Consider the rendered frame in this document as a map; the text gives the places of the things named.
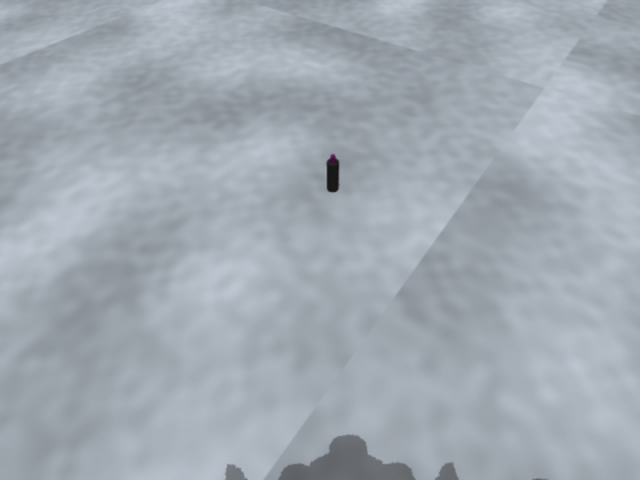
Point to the bottle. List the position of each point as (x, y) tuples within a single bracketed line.
[(332, 174)]

